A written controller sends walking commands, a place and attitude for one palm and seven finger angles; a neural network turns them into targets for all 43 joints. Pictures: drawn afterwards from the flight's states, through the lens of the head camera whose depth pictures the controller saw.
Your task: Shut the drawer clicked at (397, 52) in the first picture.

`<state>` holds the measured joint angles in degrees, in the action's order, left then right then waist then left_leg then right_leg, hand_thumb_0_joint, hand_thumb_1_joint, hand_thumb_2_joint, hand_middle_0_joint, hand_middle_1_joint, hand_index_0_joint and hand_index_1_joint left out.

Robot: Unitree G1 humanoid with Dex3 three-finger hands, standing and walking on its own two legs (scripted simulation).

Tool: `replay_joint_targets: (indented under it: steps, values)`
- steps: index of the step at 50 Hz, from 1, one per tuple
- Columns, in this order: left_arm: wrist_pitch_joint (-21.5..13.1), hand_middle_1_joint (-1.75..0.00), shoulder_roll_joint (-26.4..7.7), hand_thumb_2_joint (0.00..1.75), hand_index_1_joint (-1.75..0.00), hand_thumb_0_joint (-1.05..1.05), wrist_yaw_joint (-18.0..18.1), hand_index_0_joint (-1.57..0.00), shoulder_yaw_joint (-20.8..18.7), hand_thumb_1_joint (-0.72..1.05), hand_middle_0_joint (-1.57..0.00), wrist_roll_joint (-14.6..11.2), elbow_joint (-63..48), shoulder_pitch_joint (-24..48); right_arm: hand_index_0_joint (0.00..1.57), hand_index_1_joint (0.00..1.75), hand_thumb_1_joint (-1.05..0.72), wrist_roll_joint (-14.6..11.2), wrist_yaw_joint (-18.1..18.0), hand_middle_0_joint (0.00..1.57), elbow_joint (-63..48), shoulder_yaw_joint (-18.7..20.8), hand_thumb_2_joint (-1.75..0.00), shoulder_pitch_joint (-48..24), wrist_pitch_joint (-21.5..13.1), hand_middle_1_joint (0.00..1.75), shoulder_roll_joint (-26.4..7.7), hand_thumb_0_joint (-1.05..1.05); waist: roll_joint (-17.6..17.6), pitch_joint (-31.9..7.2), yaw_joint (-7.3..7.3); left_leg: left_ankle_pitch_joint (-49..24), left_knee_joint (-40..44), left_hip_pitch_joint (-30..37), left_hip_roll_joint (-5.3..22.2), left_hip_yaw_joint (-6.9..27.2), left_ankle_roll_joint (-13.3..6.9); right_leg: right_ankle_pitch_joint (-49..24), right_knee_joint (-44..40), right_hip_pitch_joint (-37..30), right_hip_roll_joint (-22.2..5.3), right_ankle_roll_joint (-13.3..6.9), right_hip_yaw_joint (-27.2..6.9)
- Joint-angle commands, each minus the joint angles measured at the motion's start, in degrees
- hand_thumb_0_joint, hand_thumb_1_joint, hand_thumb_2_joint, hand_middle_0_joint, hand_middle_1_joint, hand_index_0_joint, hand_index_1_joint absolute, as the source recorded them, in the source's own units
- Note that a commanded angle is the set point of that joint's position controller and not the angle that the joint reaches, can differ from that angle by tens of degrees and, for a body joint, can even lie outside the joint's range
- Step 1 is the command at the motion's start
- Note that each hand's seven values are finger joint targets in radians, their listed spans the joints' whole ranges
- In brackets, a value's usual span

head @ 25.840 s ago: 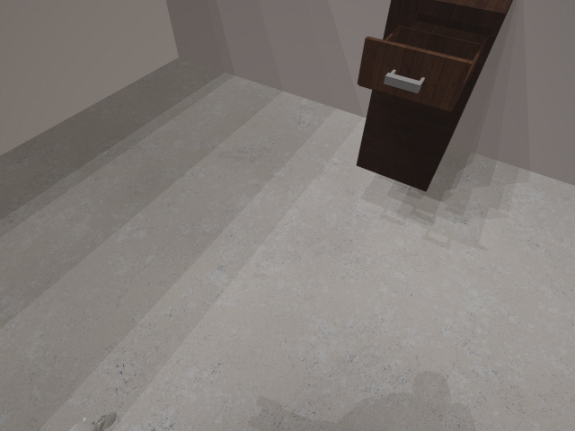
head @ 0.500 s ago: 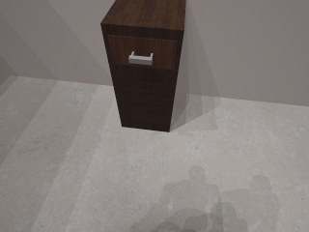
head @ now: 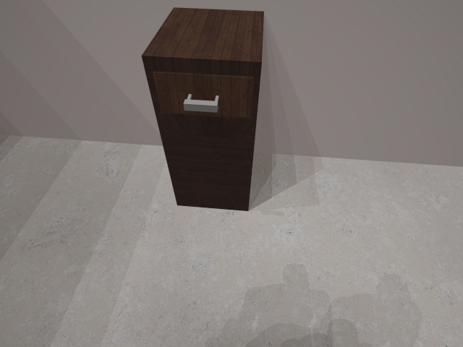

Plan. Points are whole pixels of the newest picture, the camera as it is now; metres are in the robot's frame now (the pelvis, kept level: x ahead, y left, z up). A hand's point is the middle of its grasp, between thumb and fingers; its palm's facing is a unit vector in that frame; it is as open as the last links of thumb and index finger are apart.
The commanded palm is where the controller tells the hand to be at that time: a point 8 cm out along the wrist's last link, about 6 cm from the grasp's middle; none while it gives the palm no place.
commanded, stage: let the arm hang, fingers relaxed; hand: left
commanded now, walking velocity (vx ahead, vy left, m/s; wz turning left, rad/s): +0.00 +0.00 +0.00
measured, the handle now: (202, 101) +0.87 +0.15 -0.08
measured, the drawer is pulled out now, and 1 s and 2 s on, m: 0.00 0.00 0.00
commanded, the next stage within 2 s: look to check the result in 0.06 s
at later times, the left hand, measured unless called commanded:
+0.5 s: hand out of the picture -0.01 +0.15 -0.17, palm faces +0.04 -0.98 -0.18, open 7.4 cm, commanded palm none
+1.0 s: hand out of the picture +0.02 +0.15 -0.17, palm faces +0.04 -0.98 -0.21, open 7.4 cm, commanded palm none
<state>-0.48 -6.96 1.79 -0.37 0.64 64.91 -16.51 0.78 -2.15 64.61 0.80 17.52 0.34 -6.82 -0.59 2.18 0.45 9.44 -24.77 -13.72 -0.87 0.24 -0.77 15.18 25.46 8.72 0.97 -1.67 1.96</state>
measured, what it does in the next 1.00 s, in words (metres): stands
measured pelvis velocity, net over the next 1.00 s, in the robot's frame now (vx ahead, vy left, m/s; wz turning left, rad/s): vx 0.02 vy -0.03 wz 0.00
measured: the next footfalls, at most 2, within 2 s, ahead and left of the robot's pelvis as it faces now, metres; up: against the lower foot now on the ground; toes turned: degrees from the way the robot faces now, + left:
none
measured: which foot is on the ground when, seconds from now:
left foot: down 0.00-1.00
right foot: down 0.00-1.00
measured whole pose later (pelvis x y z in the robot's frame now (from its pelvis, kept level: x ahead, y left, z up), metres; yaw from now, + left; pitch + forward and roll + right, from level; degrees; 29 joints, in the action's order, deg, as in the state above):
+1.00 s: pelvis +0.02 -0.03 +0.00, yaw +0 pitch -2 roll +0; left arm -1.0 -8.1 1.9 -0.9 0.4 65.1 -15.6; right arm 0.6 -2.6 65.4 0.9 15.4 0.3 -8.5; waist -1.1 3.6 0.2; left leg 10.8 -23.7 -11.1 1.0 1.0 1.5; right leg 15.9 23.3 5.6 3.0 -3.8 2.5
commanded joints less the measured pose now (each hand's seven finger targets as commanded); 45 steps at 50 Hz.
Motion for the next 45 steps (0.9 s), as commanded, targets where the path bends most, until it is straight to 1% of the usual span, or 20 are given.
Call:
replay_joint_targets:
  steps: [1,7,8,9,13,15,16,20,23,24,26,27,28,32,35,36,37,38,41,45]
  values:
    - [-0.22,-0.30,-6.04,0.90,-0.30,0.00,0.48,-0.20,-1.37,0.90,-0.20,-0.17,-0.86,-4.83,0.20,0.30,-0.90,0.23,-0.36,0.20,-1.17,0.80,-0.90,4.48,-0.49,0.30,-4.83,0.00,-0.50,3.66,-0.15,-0.12,4.31,1.37,5.28,5.08,-1.61,0.17,-7.06,5.54,-5.76,-1.82,-5.28]
    - [-0.31,-0.30,-5.88,0.90,-0.30,0.00,0.49,-0.20,-1.37,0.90,-0.20,-0.29,-0.62,-4.97,0.20,0.30,-0.90,0.19,-0.52,0.20,-0.98,0.69,-0.90,4.64,-0.58,0.30,-4.90,0.00,-0.57,2.06,-0.15,-2.27,3.78,2.46,5.50,4.85,-1.59,-1.52,-7.01,4.30,-5.75,-1.88,-5.37]
    - [-0.31,-0.30,-6.03,0.90,-0.30,0.00,0.55,-0.20,-1.31,0.90,-0.20,-0.22,-0.66,-5.22,0.20,0.30,-0.90,0.07,-0.49,0.20,-1.06,0.75,-0.90,4.44,-0.51,0.30,-5.02,0.00,0.43,2.79,-0.27,-2.76,3.59,2.59,5.49,4.88,-1.59,-1.58,-7.08,4.82,-5.69,-1.83,-5.32]
    - [-0.36,-0.30,-5.93,0.90,-0.30,0.00,0.55,-0.20,-1.35,0.90,-0.20,-0.24,-0.54,-5.06,0.20,0.30,-0.90,0.11,-0.51,0.20,-0.95,0.72,-0.90,4.61,-0.55,0.30,-4.85,0.00,0.78,2.33,-0.15,-3.47,3.50,2.74,5.58,4.68,-1.59,-2.28,-7.16,4.26,-5.89,-1.80,-5.23]
    - [-0.54,-0.30,-6.19,0.90,-0.30,0.00,0.68,-0.20,-1.24,0.90,-0.20,-0.28,-0.43,-5.56,0.20,0.30,-0.90,0.02,-0.52,0.20,-0.83,0.81,-0.90,4.23,-0.47,0.30,-5.12,0.00,0.40,2.21,-0.20,-4.73,2.80,3.71,5.45,4.16,-1.38,-3.81,-7.44,4.29,-6.02,-1.83,-5.62]
    - [-0.53,-0.30,-6.06,0.90,-0.30,0.00,0.72,-0.20,-1.20,0.90,-0.20,-0.34,-0.41,-5.33,0.20,0.30,-0.90,0.08,-0.48,0.20,-0.54,0.72,-0.90,4.19,-0.36,0.30,-4.71,0.00,0.30,3.02,-0.02,-3.79,2.94,3.45,5.38,4.05,-1.23,-2.91,-7.97,4.67,-6.06,-1.86,-5.81]
    - [-0.57,-0.30,-6.02,0.90,-0.30,0.00,0.70,-0.20,-1.20,0.90,-0.20,-0.32,-0.28,-5.34,0.20,0.30,-0.90,0.10,-0.50,0.20,-0.58,0.73,-0.90,4.15,-0.33,0.30,-4.80,0.00,0.90,3.05,-0.01,-3.79,2.90,3.60,5.44,3.91,-1.23,-3.04,-8.08,4.68,-6.13,-1.88,-5.73]
    - [-0.50,-0.30,-6.19,0.90,-0.30,0.00,0.71,-0.20,-1.23,0.90,-0.20,-0.32,-0.41,-5.00,0.20,0.30,-0.90,0.08,-0.51,0.20,-0.32,0.66,-0.90,3.91,-0.33,0.30,-4.78,0.00,-0.14,3.71,0.01,-3.41,3.16,3.23,5.49,4.00,-1.13,-2.59,-8.17,4.67,-5.95,-1.87,-5.80]
    - [-0.60,-0.30,-6.25,0.90,-0.30,0.00,0.73,-0.20,-1.23,0.90,-0.20,-0.26,-0.34,-5.44,0.20,0.30,-0.90,0.04,-0.52,0.20,-0.61,0.84,-0.90,3.49,-0.30,0.30,-5.19,0.00,0.60,3.45,-0.09,-3.36,2.75,3.81,5.39,3.89,-1.05,-2.29,-8.45,4.99,-5.94,-1.86,-5.98]
    - [-0.60,-0.30,-6.21,0.90,-0.30,0.00,0.70,-0.20,-1.32,0.90,-0.20,-0.29,-0.41,-5.00,0.20,0.30,-0.90,0.10,-0.52,0.20,-0.49,0.76,-0.90,3.58,-0.35,0.30,-4.97,0.00,-0.06,3.33,0.02,-3.51,2.89,3.66,5.47,3.80,-1.05,-2.64,-8.47,4.55,-6.07,-1.88,-5.97]
    - [-0.68,-0.30,-6.19,0.90,-0.30,0.00,0.69,-0.20,-1.34,0.90,-0.20,-0.32,-0.41,-4.96,0.20,0.30,-0.90,0.14,-0.57,0.20,-0.49,0.76,-0.90,3.53,-0.45,0.30,-5.14,0.00,0.45,2.75,0.03,-4.27,2.86,3.98,5.57,3.79,-1.06,-3.94,-8.24,4.04,-6.01,-1.93,-5.89]
    - [-0.67,-0.30,-6.08,0.90,-0.30,0.00,0.69,-0.20,-1.33,0.90,-0.20,-0.32,-0.40,-4.70,0.20,0.30,-0.90,0.14,-0.60,0.20,-0.48,0.80,-0.90,3.17,-0.47,0.30,-5.19,0.00,-0.38,3.08,-0.04,-4.61,2.89,4.11,5.53,3.89,-1.04,-4.57,-8.09,4.16,-5.98,-1.93,-5.86]
    - [-0.71,-0.30,-6.46,0.90,-0.30,0.00,0.70,-0.20,-1.42,0.90,-0.20,-0.25,-0.51,-4.84,0.20,0.30,-0.90,0.01,-0.64,0.20,-0.69,0.90,-0.90,3.24,-0.53,0.30,-5.62,0.00,-0.27,2.37,-0.08,-5.35,2.78,4.35,5.74,3.91,-1.06,-5.37,-7.85,3.73,-5.90,-1.86,-5.93]
    - [-0.66,-0.30,-6.25,0.90,-0.30,0.00,0.69,-0.20,-1.48,0.90,-0.20,-0.33,-0.51,-4.42,0.20,0.30,-0.90,0.12,-0.71,0.20,-0.52,0.77,-0.90,2.93,-0.56,0.30,-5.56,0.00,0.46,2.82,-0.13,-5.15,3.00,4.13,5.73,3.90,-1.01,-5.83,-7.91,3.26,-5.95,-1.85,-5.62]
    - [-0.72,-0.30,-6.60,0.90,-0.30,0.00,0.69,-0.20,-1.53,0.90,-0.20,-0.32,-0.56,-4.32,0.20,0.30,-0.90,0.11,-0.70,0.20,-0.56,0.83,-0.90,2.66,-0.57,0.30,-5.66,0.00,0.47,2.63,-0.19,-5.50,2.90,4.34,5.78,3.71,-0.95,-6.86,-7.99,2.89,-6.16,-1.83,-5.62]
    - [-0.75,-0.30,-6.72,0.90,-0.30,0.00,0.68,-0.20,-1.59,0.90,-0.20,-0.33,-0.58,-4.19,0.20,0.30,-0.90,0.11,-0.73,0.20,-0.53,0.82,-0.90,2.64,-0.60,0.30,-5.77,0.00,-0.08,2.34,-0.15,-5.77,2.88,4.37,5.69,3.71,-0.94,-7.49,-8.02,2.51,-6.17,-1.81,-5.91]
    - [-0.77,-0.30,-6.97,0.90,-0.30,0.00,0.67,-0.20,-1.60,0.90,-0.20,-0.33,-0.62,-4.10,0.20,0.30,-0.90,0.11,-0.72,0.20,-0.49,0.84,-0.90,2.44,-0.59,0.30,-5.82,0.00,0.14,2.32,-0.17,-5.72,2.87,4.46,5.70,3.65,-0.88,-7.75,-7.99,2.47,-6.22,-1.81,-5.77]
    - [-0.82,-0.30,-7.03,0.90,-0.30,0.00,0.73,-0.20,-1.66,0.90,-0.20,-0.27,-0.76,-4.14,0.20,0.30,-0.90,0.03,-0.71,0.20,-0.72,0.97,-0.90,2.46,-0.51,0.30,-6.11,0.00,1.34,2.63,-0.22,-5.65,2.66,4.40,5.71,3.69,-0.87,-7.71,-8.17,2.76,-6.10,-1.71,-5.78]
    - [-0.83,-0.30,-7.23,0.90,-0.30,0.00,0.71,-0.20,-1.70,0.90,-0.20,-0.33,-0.86,-3.70,0.20,0.30,-0.90,0.14,-0.68,0.20,-0.53,0.91,-0.90,2.23,-0.43,0.30,-6.22,0.00,0.90,3.20,-0.08,-5.20,2.67,4.18,5.60,3.38,-0.71,-7.74,-8.58,2.75,-6.32,-1.77,-5.97]
    - [-0.91,-0.30,-7.74,0.90,-0.30,0.00,0.68,-0.20,-1.90,0.90,-0.20,-0.35,-1.08,-3.34,0.20,0.30,-0.90,0.13,-0.78,0.20,-0.63,0.93,-0.90,2.12,-0.62,0.30,-6.62,0.00,-0.17,1.53,-0.10,-7.01,2.49,4.82,5.87,3.38,-0.68,-10.81,-7.85,1.18,-6.36,-1.77,-5.70]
